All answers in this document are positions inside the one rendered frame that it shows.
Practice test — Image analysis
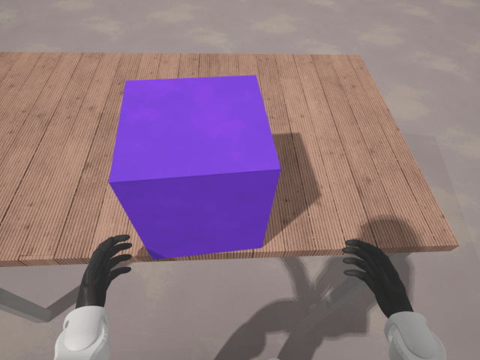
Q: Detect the carton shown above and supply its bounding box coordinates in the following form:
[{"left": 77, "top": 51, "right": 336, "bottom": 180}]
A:
[{"left": 109, "top": 75, "right": 281, "bottom": 260}]

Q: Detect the right robot forearm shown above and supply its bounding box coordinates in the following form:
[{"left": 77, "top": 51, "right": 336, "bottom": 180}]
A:
[{"left": 384, "top": 311, "right": 447, "bottom": 360}]

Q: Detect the robot left hand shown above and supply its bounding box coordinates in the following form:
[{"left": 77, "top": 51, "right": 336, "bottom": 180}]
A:
[{"left": 76, "top": 235, "right": 132, "bottom": 309}]

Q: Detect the left robot forearm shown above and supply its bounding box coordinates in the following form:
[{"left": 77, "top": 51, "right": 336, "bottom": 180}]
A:
[{"left": 54, "top": 305, "right": 111, "bottom": 360}]

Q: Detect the robot right hand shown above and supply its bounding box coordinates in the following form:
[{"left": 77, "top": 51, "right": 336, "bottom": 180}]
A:
[{"left": 342, "top": 239, "right": 414, "bottom": 318}]

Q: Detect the table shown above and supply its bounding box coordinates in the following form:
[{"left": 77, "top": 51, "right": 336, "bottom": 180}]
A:
[{"left": 0, "top": 52, "right": 460, "bottom": 323}]

